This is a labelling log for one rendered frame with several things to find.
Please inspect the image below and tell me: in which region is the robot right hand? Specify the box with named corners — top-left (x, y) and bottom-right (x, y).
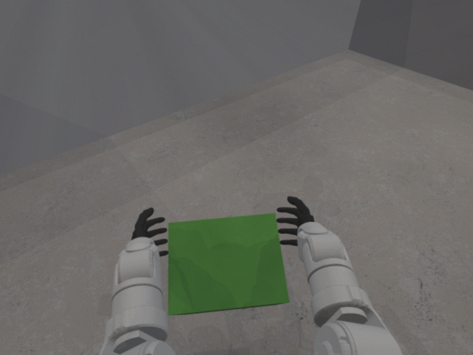
top-left (276, 196), bottom-right (314, 246)

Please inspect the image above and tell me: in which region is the carton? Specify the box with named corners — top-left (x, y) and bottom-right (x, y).
top-left (168, 213), bottom-right (289, 315)

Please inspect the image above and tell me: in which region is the right robot upper arm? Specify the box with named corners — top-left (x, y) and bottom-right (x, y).
top-left (313, 320), bottom-right (402, 355)

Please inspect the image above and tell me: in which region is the right robot forearm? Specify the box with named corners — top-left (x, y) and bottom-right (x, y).
top-left (297, 222), bottom-right (403, 355)

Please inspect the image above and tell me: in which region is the left robot upper arm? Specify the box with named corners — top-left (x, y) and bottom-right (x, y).
top-left (120, 339), bottom-right (176, 355)

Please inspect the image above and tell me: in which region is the left robot forearm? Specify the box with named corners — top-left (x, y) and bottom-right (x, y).
top-left (100, 237), bottom-right (169, 355)

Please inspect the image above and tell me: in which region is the robot left hand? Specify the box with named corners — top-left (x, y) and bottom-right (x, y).
top-left (132, 208), bottom-right (169, 257)

